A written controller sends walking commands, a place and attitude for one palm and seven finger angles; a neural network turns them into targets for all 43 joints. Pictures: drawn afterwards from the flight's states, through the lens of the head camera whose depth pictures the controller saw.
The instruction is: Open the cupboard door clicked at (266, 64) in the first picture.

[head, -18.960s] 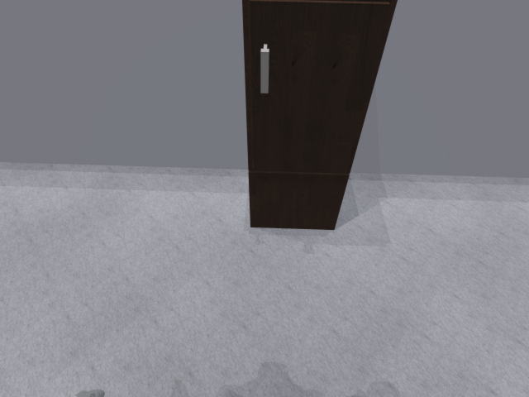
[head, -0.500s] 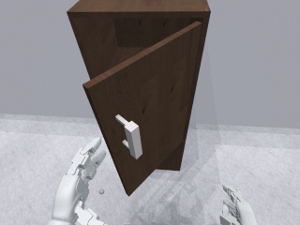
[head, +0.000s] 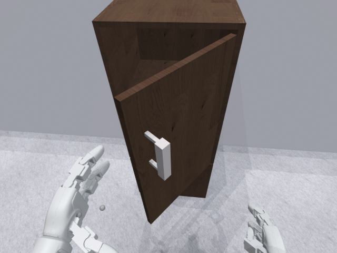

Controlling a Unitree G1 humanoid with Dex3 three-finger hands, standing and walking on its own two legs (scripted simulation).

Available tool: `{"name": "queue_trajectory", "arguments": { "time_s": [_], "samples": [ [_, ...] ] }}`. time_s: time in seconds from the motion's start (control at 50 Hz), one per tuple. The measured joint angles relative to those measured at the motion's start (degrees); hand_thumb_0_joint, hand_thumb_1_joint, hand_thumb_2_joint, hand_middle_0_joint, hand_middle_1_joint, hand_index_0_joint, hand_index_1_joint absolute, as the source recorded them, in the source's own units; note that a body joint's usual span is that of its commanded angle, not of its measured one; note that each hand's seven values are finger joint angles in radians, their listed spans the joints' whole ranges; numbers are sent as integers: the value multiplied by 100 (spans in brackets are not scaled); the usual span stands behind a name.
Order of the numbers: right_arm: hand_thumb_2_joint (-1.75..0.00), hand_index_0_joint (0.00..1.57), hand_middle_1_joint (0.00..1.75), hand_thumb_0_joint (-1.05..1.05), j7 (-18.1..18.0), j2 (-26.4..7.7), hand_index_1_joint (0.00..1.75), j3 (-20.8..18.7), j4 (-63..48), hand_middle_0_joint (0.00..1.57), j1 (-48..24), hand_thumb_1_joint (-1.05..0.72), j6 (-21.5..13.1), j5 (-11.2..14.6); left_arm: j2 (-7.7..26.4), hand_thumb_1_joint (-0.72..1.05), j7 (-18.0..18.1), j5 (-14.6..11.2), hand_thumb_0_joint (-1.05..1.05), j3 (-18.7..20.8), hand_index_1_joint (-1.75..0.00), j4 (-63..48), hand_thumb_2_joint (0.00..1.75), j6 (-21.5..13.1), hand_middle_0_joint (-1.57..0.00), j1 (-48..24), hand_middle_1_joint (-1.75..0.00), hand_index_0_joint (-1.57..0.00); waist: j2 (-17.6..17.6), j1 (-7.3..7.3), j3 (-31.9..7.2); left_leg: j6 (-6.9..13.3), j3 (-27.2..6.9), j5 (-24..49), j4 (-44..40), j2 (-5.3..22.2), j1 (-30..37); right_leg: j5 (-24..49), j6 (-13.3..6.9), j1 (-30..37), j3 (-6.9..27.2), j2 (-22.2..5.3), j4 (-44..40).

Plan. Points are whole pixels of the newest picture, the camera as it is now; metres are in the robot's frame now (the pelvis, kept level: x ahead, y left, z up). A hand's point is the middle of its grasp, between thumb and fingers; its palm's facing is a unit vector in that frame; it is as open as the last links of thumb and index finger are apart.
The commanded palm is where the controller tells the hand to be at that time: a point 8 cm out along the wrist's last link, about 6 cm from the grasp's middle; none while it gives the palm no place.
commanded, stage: draw the hand back to the body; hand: left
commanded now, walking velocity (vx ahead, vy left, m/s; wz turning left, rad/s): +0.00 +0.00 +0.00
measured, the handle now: (157, 155) +0.32 +0.05 +0.09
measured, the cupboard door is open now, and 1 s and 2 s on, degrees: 52 52 52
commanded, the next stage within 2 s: step back with the hand held close in 1.22 s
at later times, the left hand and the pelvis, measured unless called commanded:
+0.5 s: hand (51, 188) +0.20 +0.22 +0.15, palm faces +0.27 -0.90 -0.34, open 13.2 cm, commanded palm +0.15 +0.27 +0.18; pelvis +0.01 +0.02 +0.04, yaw -1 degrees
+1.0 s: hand (21, 162) +0.22 +0.27 +0.19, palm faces +0.44 -0.81 -0.39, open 7.8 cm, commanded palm +0.17 +0.30 +0.21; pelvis +0.02 +0.01 +0.05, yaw -2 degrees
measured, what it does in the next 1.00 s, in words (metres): stands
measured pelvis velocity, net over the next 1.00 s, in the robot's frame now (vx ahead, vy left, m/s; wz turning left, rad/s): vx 0.02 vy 0.01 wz -0.03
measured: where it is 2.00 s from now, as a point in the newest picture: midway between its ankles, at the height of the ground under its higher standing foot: outside the picture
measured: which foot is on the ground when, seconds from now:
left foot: down 0.00-1.00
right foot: down 0.00-1.00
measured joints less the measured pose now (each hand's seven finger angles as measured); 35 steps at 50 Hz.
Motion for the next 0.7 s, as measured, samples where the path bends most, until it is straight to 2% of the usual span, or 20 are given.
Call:
{"name": "queue_trajectory", "arguments": {
  "time_s": [0.16, 0.2, 0.26, 0.32, 0.38, 0.54, 0.7],
  "samples": [
    [-90, 20, 30, 1, -34, -40, 30, 29, 88, 21, -68, -91, -79, 17, 150, -47, -141, -121, -1, 276, -30, -222, 31, 287, -16, 48, -30, -15, -7, 79, 38, 37, -13, 75, -169, -33, 229, 107, 39, 266, -19, -19, -234],
    [-90, 20, 30, 1, -136, -36, 30, 51, 142, 21, -88, -91, -48, -26, 293, -44, 220, 221, -1, 267, -30, -304, 33, 394, -16, 9, -30, -16, -22, 151, 91, 37, 3, 116, -287, -21, 379, 171, 44, 413, -1, -5, -375],
    [-90, 20, 30, 1, -256, -6, 30, 98, 251, 21, -148, -91, 23, -95, 371, -37, 835, 624, -1, 281, -30, -379, 36, 506, -16, 56, -30, -16, -26, 171, 199, 42, 34, 246, -607, -9, 687, 353, 57, 725, 28, 19, -753],
    [-90, 20, 30, 1, -314, 22, 30, 131, 370, 21, -190, -91, 59, -149, 396, -28, 1208, 849, -1, 346, -30, -351, 39, 554, -17, 74, -30, -16, -55, 177, 313, 60, 71, 394, -967, -21, 999, 541, 69, 1036, 59, 19, -1150],
    [-90, 20, 30, 1, -334, 15, 30, 148, 503, 21, -235, -91, 38, -194, 424, -19, 1418, 976, -1, 414, -30, -251, 43, 564, -17, -11, -30, -17, -67, 190, 449, 79, 108, 530, -1302, -51, 1302, 706, 90, 1336, 87, -1, -1509],
    [-90, 20, 30, 1, -273, 15, 30, 114, 821, 21, -382, -91, 42, -264, 568, 8, 1577, 1023, 0, 819, -30, -126, 55, 523, -18, -110, -30, -18, -112, 220, 630, 121, 261, 783, -2034, -139, 1956, 994, 144, 1920, 218, -80, -2205],
    [-90, 20, 30, 1, -205, -15, 30, 14, 949, 21, -492, -91, 133, -280, 676, 35, 1601, 993, 0, 1286, -30, -5, 67, 499, -19, -315, -30, -19, -125, 279, 700, 126, 321, 890, -2398, -177, 2286, 1126, 158, 2231, 268, -110, -2575]
  ]
}}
